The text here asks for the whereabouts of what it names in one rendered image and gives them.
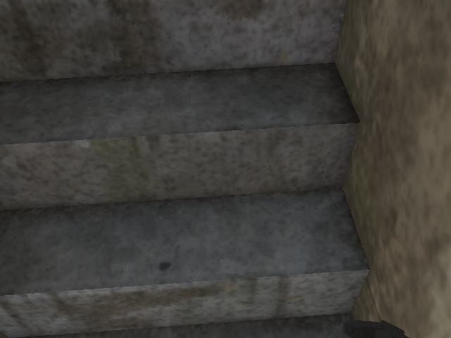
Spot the robot right hand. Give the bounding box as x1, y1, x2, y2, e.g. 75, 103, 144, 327
343, 320, 409, 338

